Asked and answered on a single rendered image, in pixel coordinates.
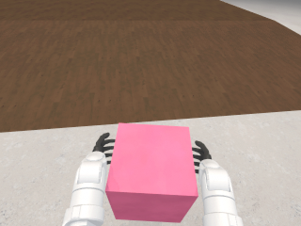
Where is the robot right hand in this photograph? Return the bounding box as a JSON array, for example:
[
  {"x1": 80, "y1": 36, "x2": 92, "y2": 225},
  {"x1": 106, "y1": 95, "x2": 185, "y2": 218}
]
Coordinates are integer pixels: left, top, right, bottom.
[{"x1": 192, "y1": 140, "x2": 212, "y2": 174}]

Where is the robot left forearm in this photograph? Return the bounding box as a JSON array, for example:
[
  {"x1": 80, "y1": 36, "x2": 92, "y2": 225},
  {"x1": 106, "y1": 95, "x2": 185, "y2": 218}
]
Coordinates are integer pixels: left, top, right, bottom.
[{"x1": 62, "y1": 151, "x2": 107, "y2": 226}]

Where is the robot right forearm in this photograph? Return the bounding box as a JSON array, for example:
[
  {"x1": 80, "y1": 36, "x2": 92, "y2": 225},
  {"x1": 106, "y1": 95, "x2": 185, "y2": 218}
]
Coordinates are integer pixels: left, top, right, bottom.
[{"x1": 198, "y1": 159, "x2": 244, "y2": 226}]

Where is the carton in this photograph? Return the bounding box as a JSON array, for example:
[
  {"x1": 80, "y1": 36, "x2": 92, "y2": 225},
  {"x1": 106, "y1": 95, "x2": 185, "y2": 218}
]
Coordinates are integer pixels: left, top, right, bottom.
[{"x1": 105, "y1": 122, "x2": 198, "y2": 223}]

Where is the robot left hand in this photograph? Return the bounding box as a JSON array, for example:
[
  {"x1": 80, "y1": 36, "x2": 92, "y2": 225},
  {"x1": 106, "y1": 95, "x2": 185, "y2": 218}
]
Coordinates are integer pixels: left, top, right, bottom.
[{"x1": 93, "y1": 133, "x2": 116, "y2": 165}]

